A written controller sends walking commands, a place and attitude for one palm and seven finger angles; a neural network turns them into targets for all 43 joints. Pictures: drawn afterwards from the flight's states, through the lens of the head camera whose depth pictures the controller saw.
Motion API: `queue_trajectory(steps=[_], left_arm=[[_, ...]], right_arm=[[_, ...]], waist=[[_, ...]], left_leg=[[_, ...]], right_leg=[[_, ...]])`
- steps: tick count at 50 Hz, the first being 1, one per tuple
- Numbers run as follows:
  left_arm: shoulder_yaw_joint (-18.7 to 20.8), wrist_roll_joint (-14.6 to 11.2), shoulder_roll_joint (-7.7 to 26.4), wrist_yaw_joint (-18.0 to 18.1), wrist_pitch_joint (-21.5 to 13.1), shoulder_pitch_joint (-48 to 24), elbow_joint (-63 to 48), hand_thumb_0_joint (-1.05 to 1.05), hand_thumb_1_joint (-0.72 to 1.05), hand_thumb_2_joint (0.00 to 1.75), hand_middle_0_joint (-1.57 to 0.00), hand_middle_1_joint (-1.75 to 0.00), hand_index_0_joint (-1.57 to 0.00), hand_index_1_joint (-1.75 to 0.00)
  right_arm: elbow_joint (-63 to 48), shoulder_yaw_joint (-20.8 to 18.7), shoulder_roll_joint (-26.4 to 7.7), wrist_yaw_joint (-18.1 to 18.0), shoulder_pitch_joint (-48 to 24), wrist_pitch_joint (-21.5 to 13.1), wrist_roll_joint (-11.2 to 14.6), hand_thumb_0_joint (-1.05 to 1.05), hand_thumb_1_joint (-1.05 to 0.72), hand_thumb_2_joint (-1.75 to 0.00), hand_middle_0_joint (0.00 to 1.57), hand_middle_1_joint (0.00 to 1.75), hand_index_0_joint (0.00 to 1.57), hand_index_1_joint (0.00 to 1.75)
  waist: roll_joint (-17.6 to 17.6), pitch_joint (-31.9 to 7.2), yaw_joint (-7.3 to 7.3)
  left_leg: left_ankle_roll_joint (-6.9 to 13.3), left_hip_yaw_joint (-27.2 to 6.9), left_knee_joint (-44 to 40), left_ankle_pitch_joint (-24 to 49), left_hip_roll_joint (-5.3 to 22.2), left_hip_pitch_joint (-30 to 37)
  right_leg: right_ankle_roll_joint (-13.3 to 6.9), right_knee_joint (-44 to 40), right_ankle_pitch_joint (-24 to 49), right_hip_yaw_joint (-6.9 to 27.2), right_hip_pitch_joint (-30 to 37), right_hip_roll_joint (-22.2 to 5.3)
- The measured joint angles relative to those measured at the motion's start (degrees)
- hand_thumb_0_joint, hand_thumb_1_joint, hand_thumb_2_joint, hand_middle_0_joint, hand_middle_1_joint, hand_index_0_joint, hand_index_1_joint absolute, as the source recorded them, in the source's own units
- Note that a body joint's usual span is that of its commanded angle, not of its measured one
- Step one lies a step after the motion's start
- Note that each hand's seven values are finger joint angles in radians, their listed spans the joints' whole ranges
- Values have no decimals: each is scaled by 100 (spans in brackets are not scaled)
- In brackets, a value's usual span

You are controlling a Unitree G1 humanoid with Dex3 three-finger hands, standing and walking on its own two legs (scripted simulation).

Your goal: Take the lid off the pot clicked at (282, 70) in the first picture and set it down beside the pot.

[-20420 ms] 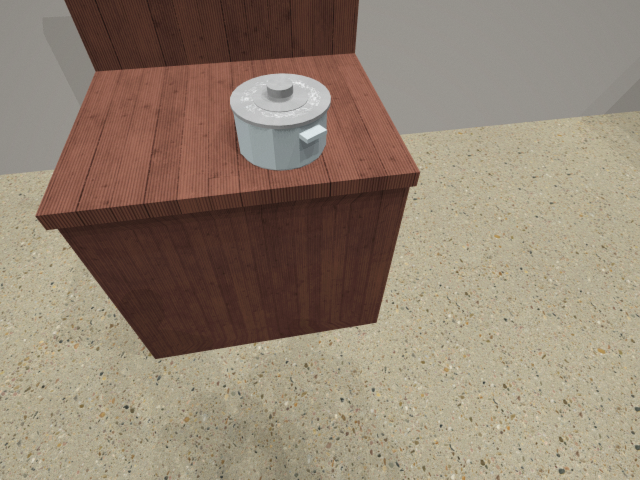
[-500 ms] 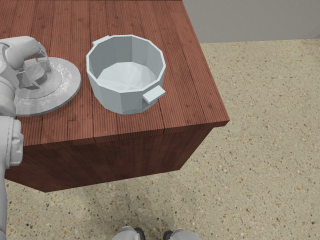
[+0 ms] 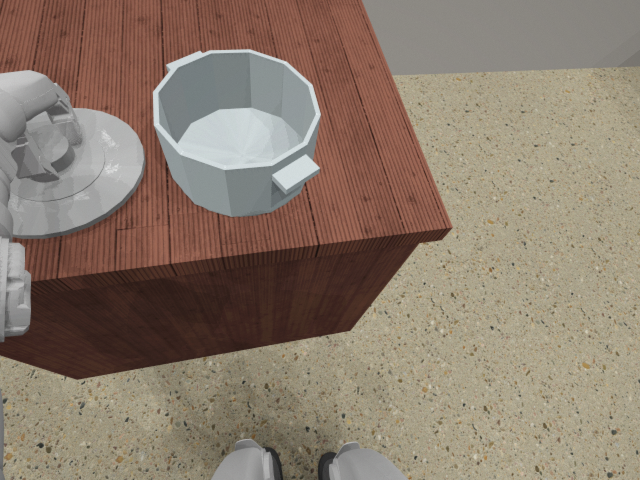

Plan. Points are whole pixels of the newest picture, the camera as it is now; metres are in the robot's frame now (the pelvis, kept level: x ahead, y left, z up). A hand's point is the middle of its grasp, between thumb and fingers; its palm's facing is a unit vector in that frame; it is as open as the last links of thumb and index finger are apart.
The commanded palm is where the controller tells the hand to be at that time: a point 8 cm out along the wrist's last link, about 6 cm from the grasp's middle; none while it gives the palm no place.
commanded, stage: open the fingers wide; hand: left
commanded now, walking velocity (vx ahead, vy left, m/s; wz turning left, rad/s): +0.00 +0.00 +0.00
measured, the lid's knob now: (47, 153) +0.53 +0.29 +0.03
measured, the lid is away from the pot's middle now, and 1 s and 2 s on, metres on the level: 0.23 0.24 0.24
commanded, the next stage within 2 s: raise the empty hand in 1.08 s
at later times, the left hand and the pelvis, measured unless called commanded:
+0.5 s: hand (34, 159) +0.50 +0.28 +0.05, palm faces -0.44 -0.13 -0.89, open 8.4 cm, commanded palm +0.53 +0.27 +0.11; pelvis +0.00 +0.00 +0.00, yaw +0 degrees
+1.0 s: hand (26, 165) +0.49 +0.29 +0.06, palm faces -0.43 -0.11 -0.90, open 10.8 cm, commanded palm +0.52 +0.27 +0.11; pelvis +0.00 +0.00 +0.00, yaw +1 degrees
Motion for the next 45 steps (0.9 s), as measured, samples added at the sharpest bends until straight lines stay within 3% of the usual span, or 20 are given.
queue_trajectory(steps=[3,8,19,29,45], left_arm=[[130,-1,-27,113,-106,454,-468,0,10,78,-65,-100,-63,-100],[95,-55,-131,245,-124,520,-578,0,13,79,-63,-100,-60,-100],[23,-55,-275,355,67,548,-510,2,17,77,-59,-99,-57,-99],[88,-77,-260,333,0,709,-624,1,19,76,-54,-96,-53,-96],[70,-120,-256,366,-31,831,-709,0,5,66,-40,-89,-39,-88]], right_arm=[[-82,-70,19,59,16,140,-52,0,-90,-90,21,30,21,30],[-63,-48,61,103,-93,294,-19,0,-90,-90,21,30,21,30],[-135,-56,67,135,-262,297,1,0,-90,-90,21,30,21,30],[-147,-71,55,118,-221,343,20,0,-90,-90,21,30,21,30],[-93,-104,52,113,-154,380,33,0,-90,-90,21,30,21,30]], waist=[[19,-52,80],[-18,-42,159],[-4,-68,181],[-13,-73,197],[-17,-59,219]], left_leg=[[-13,34,3,-10,10,-2],[-9,13,19,-14,-6,14],[-17,-1,1,-12,-28,79],[-25,10,-21,-24,-28,163],[-16,5,-60,12,-51,230]], right_leg=[[-6,23,-10,35,-23,6],[-9,57,-31,11,-5,-7],[-10,55,-46,-1,58,-25],[-13,40,-58,16,135,-24],[-10,17,-35,12,199,-44]])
